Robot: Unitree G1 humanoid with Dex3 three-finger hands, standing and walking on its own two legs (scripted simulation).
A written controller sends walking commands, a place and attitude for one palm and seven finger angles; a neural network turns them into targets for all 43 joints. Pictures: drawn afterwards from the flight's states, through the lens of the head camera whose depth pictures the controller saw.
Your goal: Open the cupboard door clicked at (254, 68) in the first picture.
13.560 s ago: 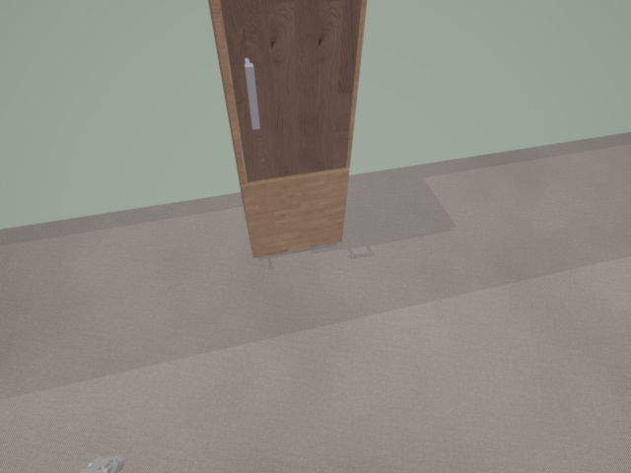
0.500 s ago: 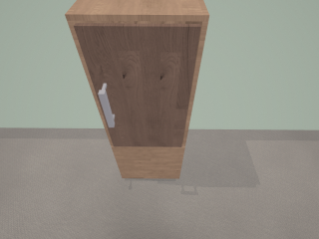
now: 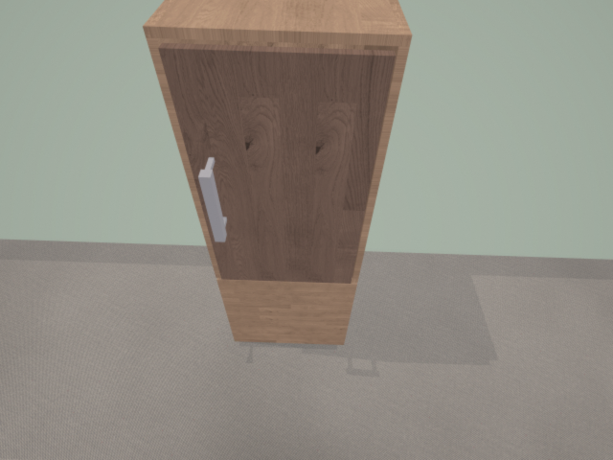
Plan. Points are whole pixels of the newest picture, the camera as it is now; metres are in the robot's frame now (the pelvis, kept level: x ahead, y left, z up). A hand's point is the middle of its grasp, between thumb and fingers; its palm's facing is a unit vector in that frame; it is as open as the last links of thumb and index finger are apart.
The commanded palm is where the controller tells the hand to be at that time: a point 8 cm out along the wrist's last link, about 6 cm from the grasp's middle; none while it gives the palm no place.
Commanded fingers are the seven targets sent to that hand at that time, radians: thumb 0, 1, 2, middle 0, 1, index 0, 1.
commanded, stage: look again from close up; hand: left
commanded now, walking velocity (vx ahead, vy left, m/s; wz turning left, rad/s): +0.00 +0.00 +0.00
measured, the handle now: (215, 201) +0.57 +0.20 -0.03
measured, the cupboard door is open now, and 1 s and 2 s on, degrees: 0 0 0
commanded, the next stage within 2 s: raise the hand with hooked fingers in 0.48 s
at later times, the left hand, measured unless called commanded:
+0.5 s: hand out of the picture +0.01 +0.19 -0.18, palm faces +0.04 -0.98 -0.17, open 7.4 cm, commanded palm none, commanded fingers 0.00 0.90 0.90 -0.20 -0.30 -0.20 -0.30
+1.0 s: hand out of the picture +0.14 +0.21 -0.08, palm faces -0.01 -1.00 +0.03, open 8.6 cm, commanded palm +0.13 +0.28 -0.06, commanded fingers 0.00 0.39 0.68 -0.24 -0.63 -0.24 -0.63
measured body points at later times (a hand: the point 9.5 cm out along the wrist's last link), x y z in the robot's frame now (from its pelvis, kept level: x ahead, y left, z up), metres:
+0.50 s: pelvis +0.00 +0.03 +0.00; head -0.01 +0.05 +0.45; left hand +0.01 +0.25 -0.17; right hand +0.03 -0.21 -0.14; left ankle +0.07 +0.09 -0.74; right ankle -0.01 -0.11 -0.74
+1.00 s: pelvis -0.06 +0.03 -0.11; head -0.04 +0.05 +0.34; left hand +0.14 +0.26 -0.08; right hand +0.18 -0.21 -0.12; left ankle +0.07 +0.09 -0.74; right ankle +0.02 -0.08 -0.74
